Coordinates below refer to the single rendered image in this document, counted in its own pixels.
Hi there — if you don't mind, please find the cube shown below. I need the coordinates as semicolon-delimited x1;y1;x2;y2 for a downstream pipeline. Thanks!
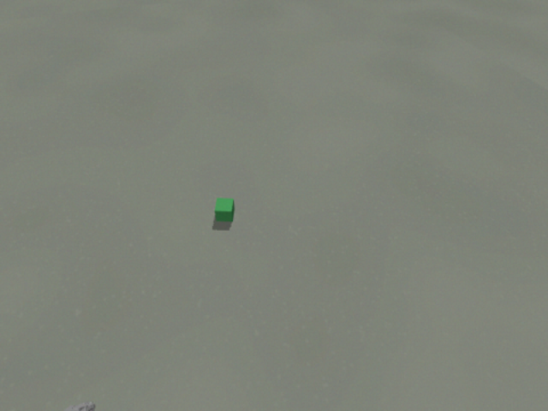
215;198;235;222

